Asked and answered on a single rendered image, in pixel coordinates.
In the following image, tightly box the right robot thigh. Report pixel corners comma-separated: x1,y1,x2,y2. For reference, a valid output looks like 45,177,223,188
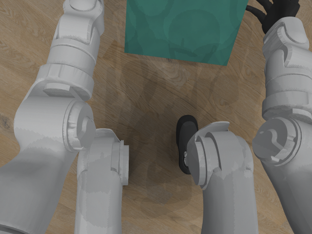
190,131,259,234

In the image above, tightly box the carton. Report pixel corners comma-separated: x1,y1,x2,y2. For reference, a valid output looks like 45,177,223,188
124,0,249,66

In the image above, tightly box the right robot upper arm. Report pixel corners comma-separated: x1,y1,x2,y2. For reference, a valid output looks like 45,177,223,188
252,116,312,234

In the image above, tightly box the right robot hand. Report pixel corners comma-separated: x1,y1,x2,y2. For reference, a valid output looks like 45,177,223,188
246,0,300,34

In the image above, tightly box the right robot foot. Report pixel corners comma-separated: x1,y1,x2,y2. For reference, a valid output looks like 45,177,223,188
176,115,198,175

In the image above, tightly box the left robot forearm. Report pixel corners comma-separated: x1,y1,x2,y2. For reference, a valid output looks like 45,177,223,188
14,0,105,136

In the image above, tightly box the right robot forearm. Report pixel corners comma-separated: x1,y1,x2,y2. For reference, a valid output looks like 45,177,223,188
262,17,312,125

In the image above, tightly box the left robot upper arm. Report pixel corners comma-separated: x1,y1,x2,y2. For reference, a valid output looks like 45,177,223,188
0,96,96,234

